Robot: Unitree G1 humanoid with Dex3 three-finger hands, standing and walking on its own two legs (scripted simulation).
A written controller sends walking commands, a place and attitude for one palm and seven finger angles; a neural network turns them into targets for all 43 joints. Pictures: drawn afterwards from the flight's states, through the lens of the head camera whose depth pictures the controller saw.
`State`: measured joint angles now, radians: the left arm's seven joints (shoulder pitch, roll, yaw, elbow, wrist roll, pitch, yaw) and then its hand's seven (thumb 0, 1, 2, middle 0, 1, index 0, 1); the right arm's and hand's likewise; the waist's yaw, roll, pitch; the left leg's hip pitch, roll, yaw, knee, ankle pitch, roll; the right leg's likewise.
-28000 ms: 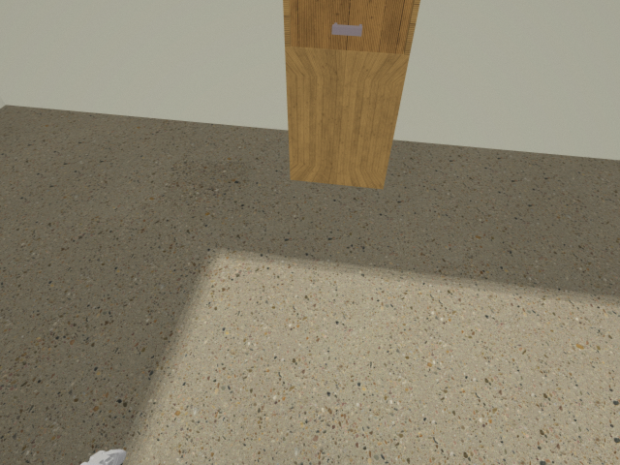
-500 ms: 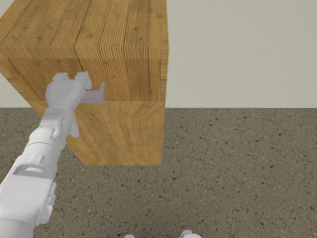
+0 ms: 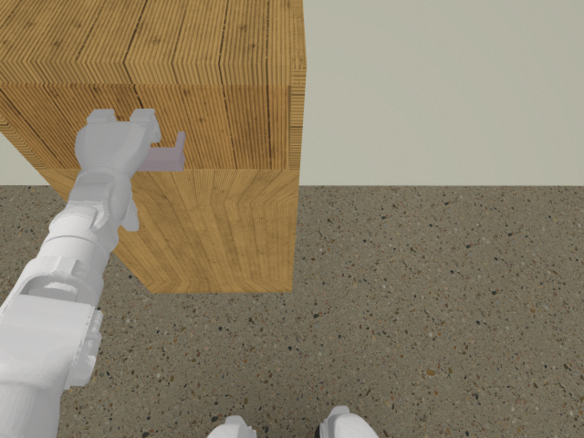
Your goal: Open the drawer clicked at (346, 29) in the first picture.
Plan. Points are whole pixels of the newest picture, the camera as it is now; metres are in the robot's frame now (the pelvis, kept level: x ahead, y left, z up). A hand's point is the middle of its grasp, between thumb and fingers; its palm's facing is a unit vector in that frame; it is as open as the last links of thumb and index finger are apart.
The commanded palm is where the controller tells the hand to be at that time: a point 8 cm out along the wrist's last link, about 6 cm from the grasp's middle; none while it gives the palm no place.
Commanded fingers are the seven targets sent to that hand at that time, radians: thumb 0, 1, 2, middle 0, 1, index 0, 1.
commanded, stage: lower the fingers behind the handle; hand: left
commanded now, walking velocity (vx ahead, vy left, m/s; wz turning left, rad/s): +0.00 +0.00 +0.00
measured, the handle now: (149, 148) +0.54 +0.21 +0.04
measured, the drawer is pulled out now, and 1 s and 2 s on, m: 0.00 0.00 0.00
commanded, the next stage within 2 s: lift the fingers back up to retry in 0.26 s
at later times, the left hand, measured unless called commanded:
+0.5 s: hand (128, 172) +0.48 +0.23 +0.05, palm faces -0.05 +0.01 -1.00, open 13.8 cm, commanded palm +0.47 +0.22 +0.09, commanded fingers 0.00 -0.50 0.30 -0.30 -1.20 -0.30 -1.20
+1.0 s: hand (122, 142) +0.50 +0.22 +0.09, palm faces +0.01 -0.03 -1.00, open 13.6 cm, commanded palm +0.46 +0.22 +0.16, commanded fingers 0.00 -0.50 0.30 -0.30 -1.20 -0.30 -1.20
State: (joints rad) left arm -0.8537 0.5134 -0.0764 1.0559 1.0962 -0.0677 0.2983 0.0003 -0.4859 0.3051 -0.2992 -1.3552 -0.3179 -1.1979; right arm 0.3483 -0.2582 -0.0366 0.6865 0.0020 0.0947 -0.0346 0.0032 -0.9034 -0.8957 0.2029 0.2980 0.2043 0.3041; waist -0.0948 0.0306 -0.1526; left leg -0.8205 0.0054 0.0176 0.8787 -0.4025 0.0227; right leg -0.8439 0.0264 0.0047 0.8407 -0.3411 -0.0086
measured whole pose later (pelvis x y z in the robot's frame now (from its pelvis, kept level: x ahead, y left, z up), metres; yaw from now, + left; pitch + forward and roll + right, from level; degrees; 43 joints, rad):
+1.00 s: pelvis +0.03 +0.00 +0.03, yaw +0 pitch +15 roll -1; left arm -0.71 0.48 -0.05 0.84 1.04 -0.06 0.22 0.00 -0.49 0.31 -0.34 -1.21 -0.36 -1.21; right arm 0.32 -0.25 -0.05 0.69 0.01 0.11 -0.02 0.00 -0.90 -0.90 0.20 0.30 0.20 0.30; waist -0.07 0.06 -0.13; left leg -0.58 0.00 0.02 0.70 -0.38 0.02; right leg -0.61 0.03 0.02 0.66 -0.32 0.00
